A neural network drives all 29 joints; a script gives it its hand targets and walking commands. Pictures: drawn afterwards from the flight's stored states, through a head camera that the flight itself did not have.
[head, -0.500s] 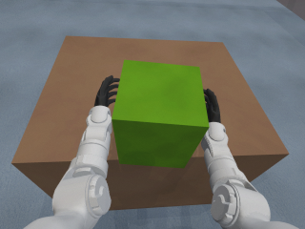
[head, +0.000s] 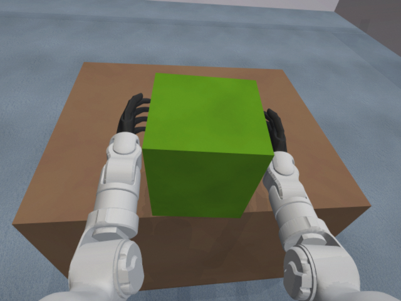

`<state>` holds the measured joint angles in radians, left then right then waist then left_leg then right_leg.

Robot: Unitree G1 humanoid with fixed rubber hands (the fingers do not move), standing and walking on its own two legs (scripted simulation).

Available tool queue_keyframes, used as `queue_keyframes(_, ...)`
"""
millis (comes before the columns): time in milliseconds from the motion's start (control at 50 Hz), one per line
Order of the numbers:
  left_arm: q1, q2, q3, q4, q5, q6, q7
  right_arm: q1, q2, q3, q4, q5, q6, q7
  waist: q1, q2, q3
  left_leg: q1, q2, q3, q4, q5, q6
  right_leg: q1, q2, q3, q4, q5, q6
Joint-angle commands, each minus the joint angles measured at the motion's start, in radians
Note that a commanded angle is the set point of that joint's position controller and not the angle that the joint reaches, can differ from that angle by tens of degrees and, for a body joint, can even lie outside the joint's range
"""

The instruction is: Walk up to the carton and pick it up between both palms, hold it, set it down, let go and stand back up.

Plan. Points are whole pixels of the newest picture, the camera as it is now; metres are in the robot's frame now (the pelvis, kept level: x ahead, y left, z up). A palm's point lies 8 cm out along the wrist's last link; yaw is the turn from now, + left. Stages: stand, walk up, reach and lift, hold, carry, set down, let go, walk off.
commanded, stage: reach and lift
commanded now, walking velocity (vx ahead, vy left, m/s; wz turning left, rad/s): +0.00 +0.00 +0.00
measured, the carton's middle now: (201, 151) +0.40 -0.01 +0.08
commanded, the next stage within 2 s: hold in 1.86 s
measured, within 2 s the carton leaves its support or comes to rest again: neither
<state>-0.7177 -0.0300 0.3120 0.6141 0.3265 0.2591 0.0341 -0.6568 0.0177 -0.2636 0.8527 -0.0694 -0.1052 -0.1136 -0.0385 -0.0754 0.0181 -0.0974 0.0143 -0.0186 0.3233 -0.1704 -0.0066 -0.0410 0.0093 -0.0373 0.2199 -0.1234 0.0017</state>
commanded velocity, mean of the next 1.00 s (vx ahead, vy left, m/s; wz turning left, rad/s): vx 0.00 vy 0.00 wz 0.00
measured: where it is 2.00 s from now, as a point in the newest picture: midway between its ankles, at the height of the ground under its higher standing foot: outside the picture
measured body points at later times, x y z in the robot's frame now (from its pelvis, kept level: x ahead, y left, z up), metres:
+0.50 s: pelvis -0.01 +0.00 +0.00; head -0.05 +0.04 +0.44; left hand +0.39 +0.15 +0.18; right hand +0.38 -0.16 +0.17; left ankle +0.01 +0.12 -0.75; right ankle +0.00 -0.12 -0.75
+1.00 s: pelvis -0.02 +0.00 +0.00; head -0.06 +0.03 +0.44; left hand +0.38 +0.15 +0.21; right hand +0.37 -0.15 +0.20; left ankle +0.01 +0.12 -0.75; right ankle +0.00 -0.12 -0.75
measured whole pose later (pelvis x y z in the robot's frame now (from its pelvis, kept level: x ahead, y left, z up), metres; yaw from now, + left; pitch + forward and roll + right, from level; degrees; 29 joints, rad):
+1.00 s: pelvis -0.02 +0.00 +0.00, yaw +1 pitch -9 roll -1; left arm -0.76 0.00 0.31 0.30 0.35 0.68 -0.01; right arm -0.76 -0.05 -0.07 0.66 0.17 0.25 -0.17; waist -0.10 -0.07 0.03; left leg -0.02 0.01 -0.03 0.33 -0.16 0.00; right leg 0.03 0.00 -0.05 0.26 -0.13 0.00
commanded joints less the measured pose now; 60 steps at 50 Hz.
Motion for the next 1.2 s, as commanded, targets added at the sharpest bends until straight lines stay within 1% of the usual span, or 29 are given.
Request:
queue_keyframes(0, -0.566, -0.618, -0.398, -0.113, -0.086, -0.016, -0.131, -0.802, 0.457, 0.363, -0.255, 0.050, -0.045, 0.097, -0.021, 0.097, -0.486, 0.193, -0.029, 0.073, 0.031, 0.365, -0.062, 0.122, 0.034, -0.081, 0.033, 0.277, 0.020)
queue_keyframes(140, -0.537, -0.603, -0.388, -0.158, -0.088, 0.074, -0.151, -0.784, 0.456, 0.397, -0.285, 0.118, 0.038, 0.072, -0.041, 0.083, -0.416, 0.172, -0.041, 0.060, 0.004, 0.287, -0.048, 0.148, 0.029, -0.072, 0.028, 0.242, 0.033)
queue_keyframes(200, -0.542, -0.601, -0.400, -0.193, -0.090, 0.104, -0.156, -0.792, 0.456, 0.414, -0.314, 0.144, 0.060, 0.067, -0.050, 0.090, -0.403, 0.184, -0.044, 0.054, 0.006, 0.296, -0.050, 0.149, 0.032, -0.075, 0.030, 0.241, 0.037)
queue_keyframes(280, -0.545, -0.596, -0.406, -0.235, -0.092, 0.147, -0.165, -0.804, 0.456, 0.434, -0.355, 0.172, 0.092, 0.061, -0.058, 0.085, -0.384, 0.181, -0.045, 0.050, 0.000, 0.274, -0.045, 0.150, 0.032, -0.076, 0.030, 0.218, 0.040)
queue_keyframes(340, -0.550, -0.594, -0.417, -0.261, -0.100, 0.174, -0.166, -0.826, 0.459, 0.455, -0.398, 0.195, 0.111, 0.059, -0.055, 0.086, -0.387, 0.185, -0.046, 0.047, 0.002, 0.272, -0.041, 0.149, 0.032, -0.075, 0.032, 0.208, 0.040)
queue_keyframes(440, -0.550, -0.580, -0.409, -0.291, -0.094, 0.222, -0.171, -0.838, 0.462, 0.468, -0.423, 0.218, 0.151, 0.054, -0.054, 0.076, -0.358, 0.175, -0.046, 0.049, -0.012, 0.223, -0.029, 0.142, 0.031, -0.072, 0.028, 0.166, 0.042)
queue_keyframes(500, -0.555, -0.579, -0.419, -0.317, -0.104, 0.246, -0.171, -0.856, 0.468, 0.486, -0.457, 0.237, 0.169, 0.050, -0.054, 0.075, -0.375, 0.184, -0.049, 0.048, -0.010, 0.228, -0.024, 0.146, 0.032, -0.072, 0.029, 0.169, 0.043)
queue_keyframes(560, -0.569, -0.578, -0.425, -0.340, -0.109, 0.268, -0.170, -0.862, 0.472, 0.492, -0.466, 0.252, 0.193, 0.046, -0.060, 0.084, -0.365, 0.180, -0.048, 0.047, -0.013, 0.211, -0.022, 0.138, 0.033, -0.069, 0.027, 0.148, 0.041)
queue_keyframes(660, -0.580, -0.569, -0.417, -0.339, -0.108, 0.307, -0.173, -0.878, 0.476, 0.484, -0.464, 0.258, 0.230, 0.043, -0.066, 0.075, -0.338, 0.163, -0.050, 0.049, -0.028, 0.155, -0.012, 0.124, 0.033, -0.067, 0.019, 0.097, 0.040)
queue_keyframes(700, -0.588, -0.568, -0.414, -0.351, -0.110, 0.318, -0.176, -0.887, 0.481, 0.482, -0.473, 0.265, 0.239, 0.041, -0.065, 0.078, -0.348, 0.161, -0.050, 0.049, -0.031, 0.150, -0.010, 0.129, 0.033, -0.066, 0.020, 0.095, 0.041)
queue_keyframes(780, -0.589, -0.567, -0.418, -0.368, -0.115, 0.337, -0.176, -0.903, 0.490, 0.505, -0.501, 0.288, 0.261, 0.032, -0.066, 0.078, -0.364, 0.173, -0.055, 0.048, -0.019, 0.189, -0.011, 0.146, 0.038, -0.063, 0.026, 0.137, 0.046)
queue_keyframes(880, -0.606, -0.557, -0.404, -0.372, -0.110, 0.360, -0.184, -0.907, 0.493, 0.500, -0.491, 0.296, 0.291, 0.027, -0.069, 0.076, -0.336, 0.147, -0.056, 0.050, -0.035, 0.146, -0.005, 0.145, 0.037, -0.058, 0.022, 0.104, 0.046)
queue_keyframes(1000, -0.625, -0.563, -0.415, -0.395, -0.123, 0.376, -0.181, -0.930, 0.500, 0.515, -0.516, 0.320, 0.312, 0.022, -0.069, 0.088, -0.362, 0.163, -0.055, 0.047, -0.021, 0.192, -0.011, 0.156, 0.044, -0.055, 0.027, 0.133, 0.045)
queue_keyframes(1180, -0.638, -0.558, -0.409, -0.401, -0.126, 0.400, -0.186, -0.940, 0.500, 0.526, -0.521, 0.344, 0.349, 0.011, -0.072, 0.085, -0.357, 0.151, -0.057, 0.046, -0.022, 0.193, -0.011, 0.165, 0.047, -0.047, 0.028, 0.141, 0.047)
